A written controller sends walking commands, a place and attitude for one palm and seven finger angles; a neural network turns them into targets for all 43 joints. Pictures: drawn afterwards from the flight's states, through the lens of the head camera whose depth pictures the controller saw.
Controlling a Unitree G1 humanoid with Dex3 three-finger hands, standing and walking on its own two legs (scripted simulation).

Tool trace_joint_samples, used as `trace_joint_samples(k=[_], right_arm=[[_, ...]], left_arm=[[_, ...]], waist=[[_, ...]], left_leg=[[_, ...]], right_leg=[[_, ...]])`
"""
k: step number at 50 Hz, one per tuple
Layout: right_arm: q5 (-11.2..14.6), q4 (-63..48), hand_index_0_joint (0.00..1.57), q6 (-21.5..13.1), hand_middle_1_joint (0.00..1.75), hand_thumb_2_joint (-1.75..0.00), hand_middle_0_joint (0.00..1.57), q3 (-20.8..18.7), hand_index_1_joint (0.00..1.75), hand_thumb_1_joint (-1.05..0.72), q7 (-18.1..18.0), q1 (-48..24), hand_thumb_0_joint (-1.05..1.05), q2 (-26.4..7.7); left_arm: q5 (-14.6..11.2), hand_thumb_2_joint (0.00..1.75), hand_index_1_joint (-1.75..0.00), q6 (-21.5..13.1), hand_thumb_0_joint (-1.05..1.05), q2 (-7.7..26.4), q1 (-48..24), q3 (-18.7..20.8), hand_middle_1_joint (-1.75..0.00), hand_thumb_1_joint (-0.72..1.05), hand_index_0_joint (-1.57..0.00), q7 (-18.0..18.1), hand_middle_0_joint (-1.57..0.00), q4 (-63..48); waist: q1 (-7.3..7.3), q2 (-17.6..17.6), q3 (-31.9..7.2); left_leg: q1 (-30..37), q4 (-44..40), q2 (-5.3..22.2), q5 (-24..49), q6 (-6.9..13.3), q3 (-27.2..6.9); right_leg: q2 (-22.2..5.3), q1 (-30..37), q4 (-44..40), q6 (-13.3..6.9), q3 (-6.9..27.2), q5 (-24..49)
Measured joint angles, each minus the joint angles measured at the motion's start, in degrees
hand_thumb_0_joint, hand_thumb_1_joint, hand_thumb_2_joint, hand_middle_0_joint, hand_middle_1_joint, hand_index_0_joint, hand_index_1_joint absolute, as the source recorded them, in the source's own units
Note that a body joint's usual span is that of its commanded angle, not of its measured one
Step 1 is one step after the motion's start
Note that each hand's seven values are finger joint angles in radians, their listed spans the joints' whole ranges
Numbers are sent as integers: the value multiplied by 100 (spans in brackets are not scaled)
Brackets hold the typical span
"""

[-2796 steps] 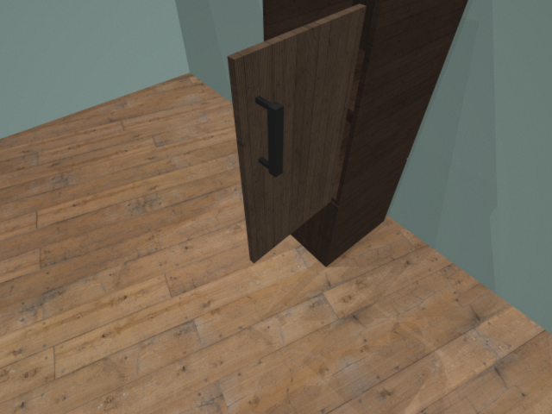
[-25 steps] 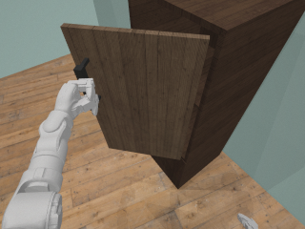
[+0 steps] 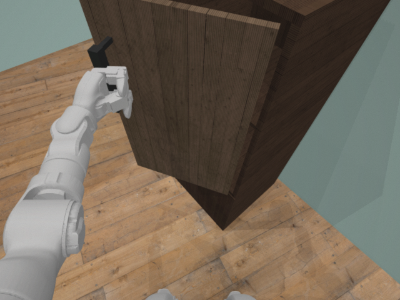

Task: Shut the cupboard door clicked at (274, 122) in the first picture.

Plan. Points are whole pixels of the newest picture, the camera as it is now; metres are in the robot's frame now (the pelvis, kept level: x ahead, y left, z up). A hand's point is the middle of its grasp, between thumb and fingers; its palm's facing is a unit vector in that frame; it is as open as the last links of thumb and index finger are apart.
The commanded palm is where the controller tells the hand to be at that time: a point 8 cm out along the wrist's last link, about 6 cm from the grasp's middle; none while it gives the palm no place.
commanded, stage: push the door shut along its arc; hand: left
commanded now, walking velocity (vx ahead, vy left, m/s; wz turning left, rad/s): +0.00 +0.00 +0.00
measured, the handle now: (112, 77) +0.55 +0.17 +0.12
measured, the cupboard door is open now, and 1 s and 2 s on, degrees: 30 16 11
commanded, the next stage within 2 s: pull the fist back off the door in 0.82 s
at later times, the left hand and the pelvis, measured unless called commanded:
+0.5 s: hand (154, 79) +0.53 +0.08 +0.13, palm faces -0.38 -0.93 +0.00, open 2.9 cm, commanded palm +0.54 +0.13 +0.13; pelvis +0.01 -0.02 -0.01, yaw -2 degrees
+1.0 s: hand (163, 72) +0.54 +0.06 +0.14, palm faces -0.31 -0.95 +0.08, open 3.3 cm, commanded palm +0.55 +0.09 +0.13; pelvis +0.01 -0.02 -0.02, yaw +0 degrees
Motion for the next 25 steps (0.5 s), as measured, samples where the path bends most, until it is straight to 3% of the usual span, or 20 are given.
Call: trace_joint_samples(k=[5,16,19,25], right_arm=[[-21,78,20,-16,30,-90,20,19,30,-91,-8,-3,1,-12],[-104,15,20,-8,30,-90,20,8,30,-91,-14,31,1,-57],[-111,-37,20,58,30,-90,20,11,30,-91,-17,90,1,-63],[-112,-47,20,152,30,-90,20,7,30,-91,-30,203,1,-38]], left_arm=[[33,90,-150,93,1,50,-452,-93,-150,90,-130,-99,-130,306],[265,91,-150,175,1,235,-1072,260,-150,90,-130,-310,-130,732],[323,91,-150,197,0,361,-1076,478,-150,87,-130,-411,-130,800],[346,90,-150,254,0,541,-1133,522,-150,83,-130,-536,-130,884]], waist=[[-96,-7,18],[-418,36,-31],[-467,52,-62],[-492,72,-87]], left_leg=[[-232,104,8,-19,-8,-35],[-627,290,117,-126,-57,18],[-662,307,158,-161,-75,57],[-707,354,212,-217,-122,33]], right_leg=[[7,-214,88,-12,-36,-24],[109,-645,262,-65,23,-87],[147,-708,294,-82,66,-109],[202,-749,322,-129,48,-153]])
